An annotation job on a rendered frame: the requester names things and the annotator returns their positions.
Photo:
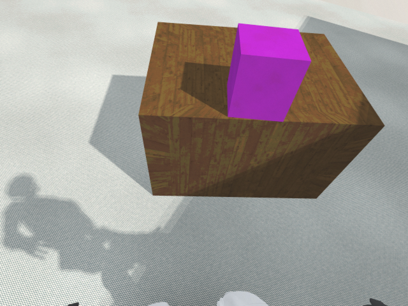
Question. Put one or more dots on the carton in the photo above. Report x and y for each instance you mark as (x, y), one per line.
(267, 67)

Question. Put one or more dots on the pedestal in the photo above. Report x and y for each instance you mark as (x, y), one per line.
(193, 148)

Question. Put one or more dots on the robot right thigh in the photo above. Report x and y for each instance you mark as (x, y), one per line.
(240, 298)

